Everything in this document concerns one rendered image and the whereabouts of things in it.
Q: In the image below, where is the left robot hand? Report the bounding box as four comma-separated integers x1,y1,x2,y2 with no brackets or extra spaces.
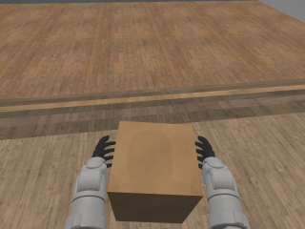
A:
91,135,116,168

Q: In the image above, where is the left robot forearm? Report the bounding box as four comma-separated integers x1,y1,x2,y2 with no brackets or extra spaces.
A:
64,156,108,229

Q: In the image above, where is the right robot forearm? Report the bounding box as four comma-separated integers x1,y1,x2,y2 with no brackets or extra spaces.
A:
202,156,251,229

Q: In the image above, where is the carton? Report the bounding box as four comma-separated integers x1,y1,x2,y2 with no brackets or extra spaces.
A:
107,120,203,224

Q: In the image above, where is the right robot hand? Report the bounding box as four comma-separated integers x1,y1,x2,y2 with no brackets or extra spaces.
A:
194,135,215,169

